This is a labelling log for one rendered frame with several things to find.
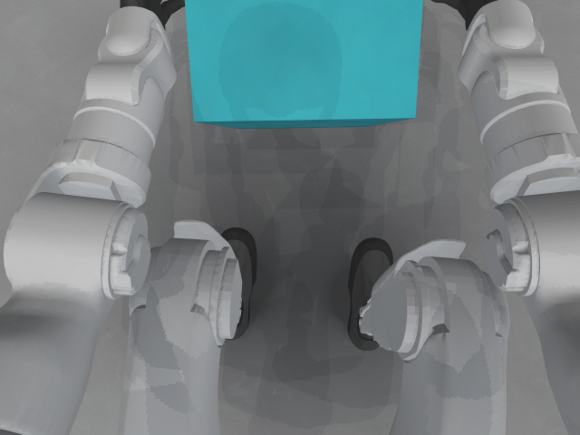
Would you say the robot left hand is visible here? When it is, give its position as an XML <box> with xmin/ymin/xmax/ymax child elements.
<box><xmin>120</xmin><ymin>0</ymin><xmax>185</xmax><ymax>30</ymax></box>

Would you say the robot left foot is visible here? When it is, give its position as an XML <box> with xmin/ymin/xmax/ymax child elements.
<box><xmin>221</xmin><ymin>227</ymin><xmax>256</xmax><ymax>340</ymax></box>

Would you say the carton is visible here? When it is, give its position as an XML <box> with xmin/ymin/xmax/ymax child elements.
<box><xmin>185</xmin><ymin>0</ymin><xmax>423</xmax><ymax>129</ymax></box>

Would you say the robot left shin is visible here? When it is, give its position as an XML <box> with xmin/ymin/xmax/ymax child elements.
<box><xmin>129</xmin><ymin>220</ymin><xmax>242</xmax><ymax>323</ymax></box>

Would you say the robot left upper arm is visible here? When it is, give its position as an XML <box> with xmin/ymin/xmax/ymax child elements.
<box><xmin>0</xmin><ymin>192</ymin><xmax>151</xmax><ymax>435</ymax></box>

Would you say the right robot forearm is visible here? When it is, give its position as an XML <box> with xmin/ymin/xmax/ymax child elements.
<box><xmin>458</xmin><ymin>0</ymin><xmax>580</xmax><ymax>205</ymax></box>

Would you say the robot right upper arm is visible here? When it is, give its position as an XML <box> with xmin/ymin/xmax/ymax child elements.
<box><xmin>484</xmin><ymin>190</ymin><xmax>580</xmax><ymax>435</ymax></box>

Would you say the left robot forearm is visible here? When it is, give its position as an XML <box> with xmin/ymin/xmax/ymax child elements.
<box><xmin>4</xmin><ymin>6</ymin><xmax>177</xmax><ymax>282</ymax></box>

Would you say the robot right hand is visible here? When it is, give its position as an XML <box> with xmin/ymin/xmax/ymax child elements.
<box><xmin>431</xmin><ymin>0</ymin><xmax>497</xmax><ymax>31</ymax></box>

